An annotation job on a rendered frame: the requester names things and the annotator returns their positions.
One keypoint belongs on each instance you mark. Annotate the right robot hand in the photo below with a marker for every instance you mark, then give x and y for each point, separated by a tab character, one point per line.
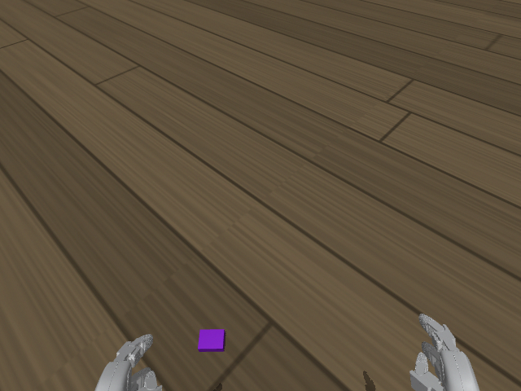
452	367

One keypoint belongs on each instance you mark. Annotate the left robot hand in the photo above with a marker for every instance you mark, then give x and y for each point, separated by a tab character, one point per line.
117	375

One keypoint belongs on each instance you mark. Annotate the small box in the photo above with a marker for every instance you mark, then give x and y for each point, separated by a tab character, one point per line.
211	340

